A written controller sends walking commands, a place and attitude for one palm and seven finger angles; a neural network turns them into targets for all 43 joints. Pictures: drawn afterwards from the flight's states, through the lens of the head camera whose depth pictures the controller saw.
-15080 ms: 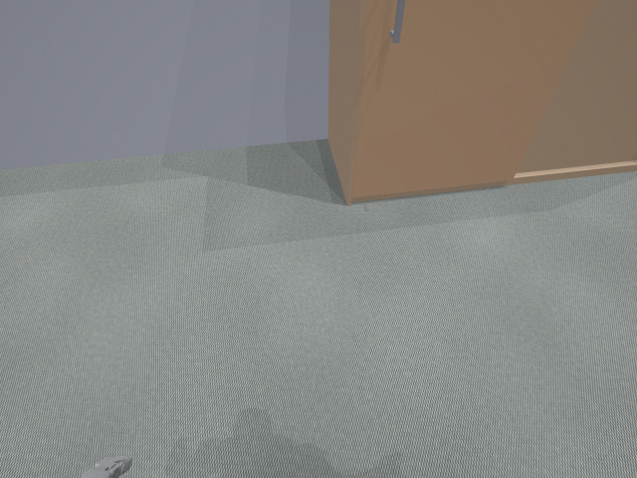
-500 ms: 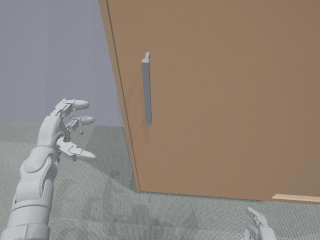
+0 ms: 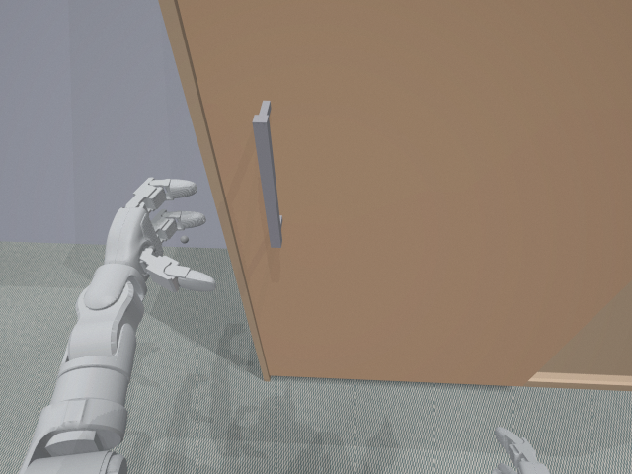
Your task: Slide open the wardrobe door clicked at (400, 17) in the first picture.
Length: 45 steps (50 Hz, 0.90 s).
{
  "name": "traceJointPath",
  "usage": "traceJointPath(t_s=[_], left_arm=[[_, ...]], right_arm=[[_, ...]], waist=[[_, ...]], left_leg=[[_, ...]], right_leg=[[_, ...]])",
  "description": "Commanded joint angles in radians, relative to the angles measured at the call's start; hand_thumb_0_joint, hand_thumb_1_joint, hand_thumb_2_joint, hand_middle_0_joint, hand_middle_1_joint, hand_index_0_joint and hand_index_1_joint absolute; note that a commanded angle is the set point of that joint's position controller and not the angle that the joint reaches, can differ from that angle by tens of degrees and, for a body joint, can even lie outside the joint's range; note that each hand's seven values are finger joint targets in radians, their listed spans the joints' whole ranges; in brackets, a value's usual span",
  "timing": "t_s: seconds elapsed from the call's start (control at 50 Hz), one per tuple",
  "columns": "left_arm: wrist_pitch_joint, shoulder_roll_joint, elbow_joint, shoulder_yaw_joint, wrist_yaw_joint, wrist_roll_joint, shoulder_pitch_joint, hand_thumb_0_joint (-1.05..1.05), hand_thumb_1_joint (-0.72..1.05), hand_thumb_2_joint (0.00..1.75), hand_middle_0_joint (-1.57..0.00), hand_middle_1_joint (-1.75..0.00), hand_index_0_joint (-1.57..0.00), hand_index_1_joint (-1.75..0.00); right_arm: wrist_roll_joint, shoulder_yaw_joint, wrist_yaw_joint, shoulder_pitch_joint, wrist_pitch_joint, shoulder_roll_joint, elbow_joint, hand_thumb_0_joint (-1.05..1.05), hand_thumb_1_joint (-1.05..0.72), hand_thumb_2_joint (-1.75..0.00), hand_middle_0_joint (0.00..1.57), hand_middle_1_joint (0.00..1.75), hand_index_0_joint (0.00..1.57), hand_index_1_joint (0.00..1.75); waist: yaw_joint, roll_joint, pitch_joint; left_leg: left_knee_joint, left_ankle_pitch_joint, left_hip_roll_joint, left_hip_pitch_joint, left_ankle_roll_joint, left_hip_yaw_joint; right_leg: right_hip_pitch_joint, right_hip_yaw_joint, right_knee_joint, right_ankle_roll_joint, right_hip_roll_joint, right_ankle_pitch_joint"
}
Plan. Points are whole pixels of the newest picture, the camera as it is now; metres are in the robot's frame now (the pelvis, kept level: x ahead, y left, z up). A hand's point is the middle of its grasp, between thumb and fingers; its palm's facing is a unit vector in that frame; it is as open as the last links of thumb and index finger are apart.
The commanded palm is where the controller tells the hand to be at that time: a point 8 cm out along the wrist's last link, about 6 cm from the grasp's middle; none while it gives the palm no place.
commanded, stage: move the hooked fingers beside the handle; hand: left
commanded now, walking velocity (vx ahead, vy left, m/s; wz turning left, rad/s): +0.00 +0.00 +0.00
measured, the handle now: (271, 181) +0.50 +0.09 +0.11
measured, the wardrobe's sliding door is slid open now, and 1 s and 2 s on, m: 0.00 0.00 0.00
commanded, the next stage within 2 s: feel for the door with the fingertips in 1.32 s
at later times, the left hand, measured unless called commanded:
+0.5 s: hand (220, 212) +0.42 +0.15 +0.11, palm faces +0.02 -1.00 -0.01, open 14.0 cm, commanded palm +0.41 +0.21 +0.11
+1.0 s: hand (216, 214) +0.42 +0.16 +0.11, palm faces +0.02 -1.00 +0.00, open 14.0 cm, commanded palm +0.40 +0.21 +0.11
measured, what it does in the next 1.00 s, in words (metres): stands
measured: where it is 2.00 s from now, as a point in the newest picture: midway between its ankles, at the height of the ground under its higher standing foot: outside the picture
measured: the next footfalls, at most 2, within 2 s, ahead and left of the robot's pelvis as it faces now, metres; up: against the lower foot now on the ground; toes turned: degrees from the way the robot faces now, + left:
none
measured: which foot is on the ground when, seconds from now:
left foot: down 0.00-1.00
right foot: down 0.00-1.00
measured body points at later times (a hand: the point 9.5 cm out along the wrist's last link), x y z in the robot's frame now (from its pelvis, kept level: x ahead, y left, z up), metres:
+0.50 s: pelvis +0.00 +0.00 +0.00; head +0.03 -0.01 +0.45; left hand +0.42 +0.21 +0.12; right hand +0.09 -0.27 -0.12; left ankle +0.04 +0.12 -0.73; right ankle -0.02 -0.10 -0.73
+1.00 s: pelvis +0.00 +0.01 -0.01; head +0.02 +0.01 +0.44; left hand +0.41 +0.21 +0.12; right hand +0.09 -0.25 -0.12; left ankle +0.04 +0.12 -0.73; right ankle -0.02 -0.10 -0.73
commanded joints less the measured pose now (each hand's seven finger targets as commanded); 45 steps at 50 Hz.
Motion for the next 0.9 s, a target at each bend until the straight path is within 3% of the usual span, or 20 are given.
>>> traceJointPath(t_s=[0.0, 0.06, 0.08, 0.1, 0.18, 0.22, 0.28, 0.32, 0.36, 0.4, 0.46, 0.48, 0.5, 0.52, 0.62, 0.64, 0.68, 0.76, 0.82, 0.88], left_arm=[[-0.094, 0.211, -0.189, 0.061, 0.022, -0.006, -0.432, 0.00, -0.50, 0.30, -0.30, -1.20, -0.30, -1.20], [-0.105, 0.192, -0.159, 0.037, 0.030, 0.000, -0.489, 0.00, -0.50, 0.30, -0.30, -1.20, -0.30, -1.20], [-0.104, 0.194, -0.128, 0.036, 0.032, 0.001, -0.506, 0.00, -0.50, 0.30, -0.30, -1.20, -0.30, -1.20], [-0.105, 0.230, -0.082, 0.068, 0.038, 0.004, -0.500, 0.00, -0.50, 0.30, -0.30, -1.20, -0.30, -1.20], [-0.122, 0.184, -0.067, 0.023, 0.039, 0.013, -0.577, 0.00, -0.50, 0.30, -0.30, -1.20, -0.30, -1.20], [-0.134, 0.203, -0.051, 0.046, 0.049, 0.015, -0.570, 0.00, -0.50, 0.30, -0.30, -1.20, -0.30, -1.20], [-0.143, 0.177, -0.020, 0.027, 0.053, 0.018, -0.587, 0.00, -0.50, 0.30, -0.30, -1.20, -0.30, -1.20], [-0.142, 0.206, 0.017, 0.057, 0.063, 0.022, -0.566, 0.00, -0.50, 0.30, -0.30, -1.20, -0.30, -1.20], [-0.145, 0.152, 0.022, 0.005, 0.068, 0.028, -0.655, 0.00, -0.50, 0.30, -0.30, -1.20, -0.30, -1.20], [-0.157, 0.205, 0.053, 0.047, 0.084, 0.036, -0.675, 0.00, -0.50, 0.30, -0.30, -1.20, -0.30, -1.20], [-0.182, 0.169, 0.058, 0.014, 0.091, 0.045, -0.747, 0.00, -0.50, 0.30, -0.30, -1.20, -0.30, -1.20], [-0.188, 0.161, 0.072, 0.010, 0.093, 0.046, -0.751, 0.00, -0.50, 0.30, -0.30, -1.20, -0.30, -1.20], [-0.198, 0.206, 0.090, 0.049, 0.101, 0.050, -0.751, 0.00, -0.50, 0.30, -0.30, -1.20, -0.30, -1.20], [-0.201, 0.176, 0.091, 0.026, 0.098, 0.050, -0.739, 0.00, -0.50, 0.30, -0.30, -1.20, -0.30, -1.20], [-0.200, 0.223, 0.120, 0.085, 0.092, 0.052, -0.628, 0.00, -0.50, 0.30, -0.30, -1.20, -0.30, -1.20], [-0.201, 0.220, 0.094, 0.078, 0.089, 0.053, -0.623, 0.00, -0.50, 0.30, -0.30, -1.20, -0.30, -1.20], [-0.199, 0.146, 0.062, 0.016, 0.083, 0.048, -0.632, 0.00, -0.50, 0.30, -0.30, -1.20, -0.30, -1.20], [-0.193, 0.180, 0.042, 0.041, 0.089, 0.039, -0.672, 0.00, -0.50, 0.30, -0.30, -1.20, -0.30, -1.20], [-0.203, 0.148, -0.008, 0.004, 0.094, 0.046, -0.691, 0.00, -0.50, 0.30, -0.30, -1.20, -0.30, -1.20], [-0.195, 0.136, 0.028, -0.005, 0.097, 0.042, -0.693, 0.00, -0.50, 0.30, -0.30, -1.20, -0.30, -1.20]], right_arm=[[0.000, -0.048, -0.005, -0.053, -0.042, -0.127, -0.125, 0.00, -0.90, -0.90, 0.20, 0.30, 0.20, 0.30], [0.002, -0.049, -0.003, -0.050, -0.036, -0.124, -0.120, 0.00, -0.90, -0.90, 0.20, 0.30, 0.20, 0.30], [0.003, -0.047, -0.003, -0.045, -0.034, -0.125, -0.113, 0.00, -0.90, -0.90, 0.20, 0.30, 0.20, 0.30], [0.000, -0.048, -0.003, -0.033, -0.029, -0.132, -0.106, 0.00, -0.90, -0.90, 0.20, 0.30, 0.20, 0.30], [0.000, -0.051, 0.002, -0.026, -0.022, -0.123, -0.107, 0.00, -0.90, -0.90, 0.20, 0.30, 0.20, 0.30], [-0.003, -0.057, 0.006, -0.015, -0.020, -0.127, -0.107, 0.00, -0.90, -0.90, 0.20, 0.30, 0.20, 0.30], [-0.002, -0.058, 0.012, -0.002, -0.015, -0.124, -0.100, 0.00, -0.90, -0.90, 0.20, 0.30, 0.20, 0.30], [-0.004, -0.060, 0.013, 0.008, -0.008, -0.131, -0.100, 0.00, -0.90, -0.90, 0.20, 0.30, 0.20, 0.30], [-0.003, -0.059, 0.017, 0.011, -0.007, -0.124, -0.094, 0.00, -0.90, -0.90, 0.20, 0.30, 0.20, 0.30], [-0.008, -0.061, 0.015, 0.027, -0.002, -0.132, -0.085, 0.00, -0.90, -0.90, 0.20, 0.30, 0.20, 0.30], [-0.010, -0.064, 0.019, 0.035, -0.003, -0.124, -0.076, 0.00, -0.90, -0.90, 0.20, 0.30, 0.20, 0.30], [-0.010, -0.066, 0.021, 0.039, -0.005, -0.123, -0.075, 0.00, -0.90, -0.90, 0.20, 0.30, 0.20, 0.30], [-0.015, -0.068, 0.020, 0.053, -0.003, -0.131, -0.068, 0.00, -0.90, -0.90, 0.20, 0.30, 0.20, 0.30], [-0.013, -0.068, 0.024, 0.047, -0.004, -0.126, -0.075, 0.00, -0.90, -0.90, 0.20, 0.30, 0.20, 0.30], [-0.015, -0.070, 0.029, 0.055, 0.006, -0.133, -0.095, 0.00, -0.90, -0.90, 0.20, 0.30, 0.20, 0.30], [-0.012, -0.071, 0.030, 0.051, 0.008, -0.130, -0.100, 0.00, -0.90, -0.90, 0.20, 0.30, 0.20, 0.30], [-0.008, -0.072, 0.034, 0.048, 0.007, -0.123, -0.105, 0.00, -0.90, -0.90, 0.20, 0.30, 0.20, 0.30], [-0.007, -0.074, 0.028, 0.048, 0.010, -0.130, -0.097, 0.00, -0.90, -0.90, 0.20, 0.30, 0.20, 0.30], [-0.007, -0.074, 0.026, 0.038, 0.006, -0.123, -0.095, 0.00, -0.90, -0.90, 0.20, 0.30, 0.20, 0.30], [-0.006, -0.072, 0.024, 0.040, 0.004, -0.124, -0.083, 0.00, -0.90, -0.90, 0.20, 0.30, 0.20, 0.30]], waist=[[-0.009, -0.044, -0.261], [-0.019, -0.012, -0.261], [-0.024, -0.020, -0.249], [-0.023, -0.078, -0.238], [-0.027, -0.004, -0.292], [-0.017, -0.028, -0.319], [-0.030, -0.035, -0.308], [-0.020, -0.070, -0.307], [-0.045, -0.046, -0.288], [-0.042, -0.066, -0.287], [-0.052, -0.024, -0.321], [-0.053, -0.015, -0.327], [-0.048, -0.041, -0.340], [-0.044, -0.016, -0.348], [-0.013, -0.054, -0.369], [-0.014, -0.030, -0.372], [-0.031, -0.026, -0.349], [-0.040, -0.046, -0.326], [-0.045, 0.009, -0.344], [-0.050, -0.016, -0.319]], left_leg=[[-0.024, 0.171, -0.032, 0.201, 0.027, -0.024], [-0.020, 0.147, -0.035, 0.198, 0.026, -0.024], [-0.019, 0.133, -0.034, 0.189, 0.025, -0.026], [-0.016, 0.123, -0.033, 0.164, 0.029, -0.027], [-0.006, 0.149, -0.037, 0.185, 0.027, -0.024], [-0.001, 0.172, -0.036, 0.179, 0.028, -0.028], [0.004, 0.177, -0.036, 0.176, 0.027, -0.025], [0.002, 0.177, -0.035, 0.151, 0.029, -0.025], [0.007, 0.156, -0.037, 0.155, 0.029, -0.024], [0.010, 0.152, -0.034, 0.146, 0.031, -0.026], [0.019, 0.165, -0.034, 0.167, 0.028, -0.030], [0.023, 0.164, -0.034, 0.171, 0.028, -0.030], [0.027, 0.170, -0.034, 0.161, 0.029, -0.032], [0.024, 0.182, -0.035, 0.165, 0.029, -0.028], [0.018, 0.205, -0.035, 0.134, 0.029, -0.020], [0.020, 0.212, -0.035, 0.146, 0.028, -0.017], [0.024, 0.213, -0.031, 0.165, 0.027, -0.018], [0.018, 0.178, -0.029, 0.157, 0.030, -0.023], [0.020, 0.186, -0.028, 0.196, 0.028, -0.028], [0.019, 0.174, -0.024, 0.195, 0.026, -0.036]], right_leg=[[-0.023, 0.045, -0.086, 0.032, 0.000, 0.335], [-0.048, 0.049, -0.088, 0.031, 0.000, 0.310], [-0.058, 0.052, -0.091, 0.032, 0.000, 0.299], [-0.051, 0.051, -0.092, 0.036, 0.001, 0.288], [-0.055, 0.056, -0.076, 0.032, -0.002, 0.325], [-0.032, 0.054, -0.065, 0.031, -0.001, 0.357], [-0.047, 0.051, -0.062, 0.032, 0.003, 0.371], [-0.034, 0.050, -0.057, 0.033, 0.001, 0.380], [-0.072, 0.051, -0.062, 0.035, 0.004, 0.354], [-0.071, 0.052, -0.061, 0.034, 0.007, 0.336], [-0.087, 0.051, -0.050, 0.028, 0.010, 0.344], [-0.097, 0.051, -0.048, 0.028, 0.012, 0.336], [-0.080, 0.051, -0.044, 0.028, 0.012, 0.342], [-0.079, 0.053, -0.040, 0.027, 0.010, 0.363], [-0.027, 0.050, -0.029, 0.027, 0.011, 0.410], [-0.029, 0.052, -0.029, 0.026, 0.012, 0.416], [-0.061, 0.043, -0.033, 0.026, 0.019, 0.399], [-0.076, 0.046, -0.046, 0.027, 0.020, 0.361], [-0.093, 0.042, -0.045, 0.023, 0.021, 0.338], [-0.114, 0.036, -0.048, 0.022, 0.025, 0.316]])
